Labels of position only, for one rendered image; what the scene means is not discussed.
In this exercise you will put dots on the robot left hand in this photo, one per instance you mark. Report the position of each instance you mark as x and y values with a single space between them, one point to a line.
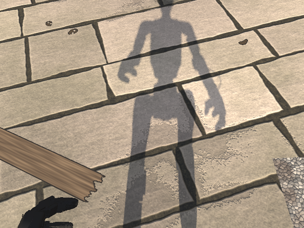
46 208

